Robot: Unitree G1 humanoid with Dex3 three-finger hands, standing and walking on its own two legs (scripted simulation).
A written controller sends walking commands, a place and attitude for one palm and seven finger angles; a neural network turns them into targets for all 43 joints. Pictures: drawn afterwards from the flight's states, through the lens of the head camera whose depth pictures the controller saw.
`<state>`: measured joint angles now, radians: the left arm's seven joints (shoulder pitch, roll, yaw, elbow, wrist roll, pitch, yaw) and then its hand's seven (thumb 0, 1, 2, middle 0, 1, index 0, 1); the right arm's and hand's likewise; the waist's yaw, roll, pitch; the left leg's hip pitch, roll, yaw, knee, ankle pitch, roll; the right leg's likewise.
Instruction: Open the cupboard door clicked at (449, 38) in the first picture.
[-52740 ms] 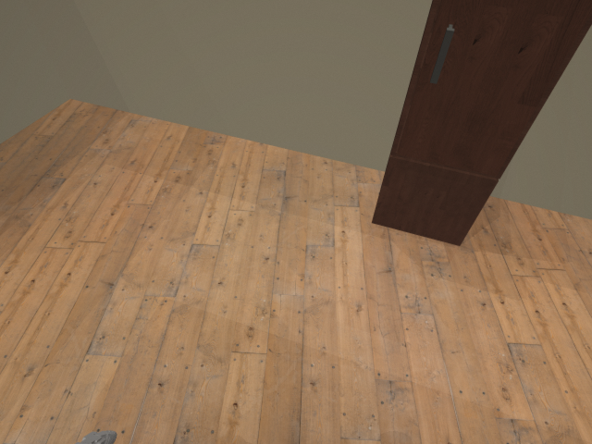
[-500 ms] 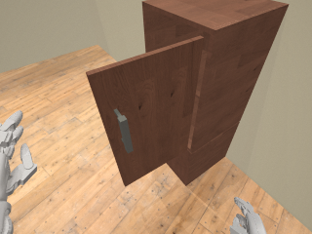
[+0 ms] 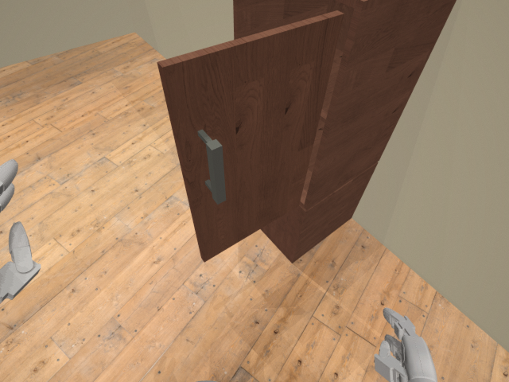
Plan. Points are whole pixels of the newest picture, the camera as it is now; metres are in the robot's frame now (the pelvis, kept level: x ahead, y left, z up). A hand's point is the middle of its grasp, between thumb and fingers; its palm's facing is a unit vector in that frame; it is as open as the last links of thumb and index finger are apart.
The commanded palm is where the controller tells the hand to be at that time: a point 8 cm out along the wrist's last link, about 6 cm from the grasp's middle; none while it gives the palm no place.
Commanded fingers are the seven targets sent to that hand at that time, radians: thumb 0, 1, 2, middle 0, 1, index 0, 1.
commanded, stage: step back with the hand held close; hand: left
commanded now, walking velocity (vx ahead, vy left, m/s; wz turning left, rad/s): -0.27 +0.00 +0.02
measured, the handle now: (211, 168) +0.47 +0.12 +0.05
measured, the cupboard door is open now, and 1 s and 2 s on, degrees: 87 87 87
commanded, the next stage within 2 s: stop stepping back and stand still in 0.48 s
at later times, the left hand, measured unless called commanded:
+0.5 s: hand out of the picture +0.11 +0.26 +0.18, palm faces +0.45 -0.75 -0.49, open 7.4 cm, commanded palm +0.04 +0.29 +0.18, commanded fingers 0.00 0.90 0.90 -0.20 -0.30 -0.20 -0.30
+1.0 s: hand out of the picture +0.03 +0.22 +0.16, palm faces +0.37 -0.78 -0.51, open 7.4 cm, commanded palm -0.02 +0.27 +0.18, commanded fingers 0.00 0.90 0.90 -0.20 -0.30 -0.20 -0.30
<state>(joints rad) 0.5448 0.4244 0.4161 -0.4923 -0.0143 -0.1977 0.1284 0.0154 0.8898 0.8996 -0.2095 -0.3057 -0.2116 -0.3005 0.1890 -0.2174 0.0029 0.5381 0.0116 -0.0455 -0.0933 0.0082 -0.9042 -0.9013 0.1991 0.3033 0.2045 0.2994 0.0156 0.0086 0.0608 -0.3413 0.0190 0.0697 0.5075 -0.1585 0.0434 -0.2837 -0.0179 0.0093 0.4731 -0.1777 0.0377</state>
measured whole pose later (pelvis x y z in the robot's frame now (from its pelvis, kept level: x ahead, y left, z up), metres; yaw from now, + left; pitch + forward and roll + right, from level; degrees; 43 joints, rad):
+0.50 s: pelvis -0.09 -0.01 -0.01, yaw +1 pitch +0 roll -4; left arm 0.54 0.47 0.47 -0.54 -0.05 -0.25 0.16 0.01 0.89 0.90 -0.21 -0.31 -0.21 -0.30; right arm 0.21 -0.17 -0.01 0.63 -0.01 -0.15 -0.06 0.01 -0.90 -0.90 0.20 0.30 0.21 0.30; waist 0.01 0.02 0.03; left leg -0.48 0.05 0.01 0.45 0.01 0.03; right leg -0.28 0.08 -0.02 0.77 -0.50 -0.02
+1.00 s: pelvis -0.17 -0.03 +0.00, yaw -1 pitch +0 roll +0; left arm 0.61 0.42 0.40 -0.51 -0.03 -0.17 0.15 0.02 0.89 0.90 -0.21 -0.31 -0.21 -0.30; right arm 0.24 -0.20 0.02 0.64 -0.01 -0.12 -0.07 0.01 -0.90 -0.90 0.20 0.30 0.21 0.30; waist 0.01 -0.01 0.01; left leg -0.38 0.01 0.01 0.62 -0.28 0.00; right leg -0.22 0.06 -0.03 0.47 -0.25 -0.07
